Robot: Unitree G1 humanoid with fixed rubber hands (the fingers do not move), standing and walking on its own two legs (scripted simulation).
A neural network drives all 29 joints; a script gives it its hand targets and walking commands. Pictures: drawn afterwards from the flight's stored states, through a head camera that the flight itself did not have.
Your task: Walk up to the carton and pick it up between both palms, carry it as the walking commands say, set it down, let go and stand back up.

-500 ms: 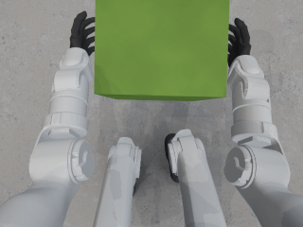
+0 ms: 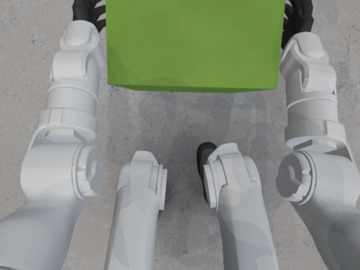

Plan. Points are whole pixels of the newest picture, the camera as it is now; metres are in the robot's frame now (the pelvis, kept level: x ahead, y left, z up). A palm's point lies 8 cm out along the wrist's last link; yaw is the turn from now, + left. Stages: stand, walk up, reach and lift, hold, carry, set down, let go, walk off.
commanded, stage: set down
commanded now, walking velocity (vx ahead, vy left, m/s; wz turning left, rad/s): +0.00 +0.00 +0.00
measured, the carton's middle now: (189, 40) +0.53 -0.05 -0.22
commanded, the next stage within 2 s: none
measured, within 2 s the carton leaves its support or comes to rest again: rests again in 0.74 s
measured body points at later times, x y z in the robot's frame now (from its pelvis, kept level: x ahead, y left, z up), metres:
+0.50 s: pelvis +0.00 +0.00 -0.03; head +0.36 -0.01 +0.25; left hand +0.57 +0.13 -0.18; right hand +0.53 -0.23 -0.17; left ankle +0.09 +0.10 -0.38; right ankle +0.13 -0.11 -0.38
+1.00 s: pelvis +0.00 +0.00 -0.04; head +0.36 -0.01 +0.23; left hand +0.56 +0.13 -0.20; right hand +0.53 -0.23 -0.20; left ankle +0.09 +0.10 -0.38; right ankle +0.13 -0.11 -0.38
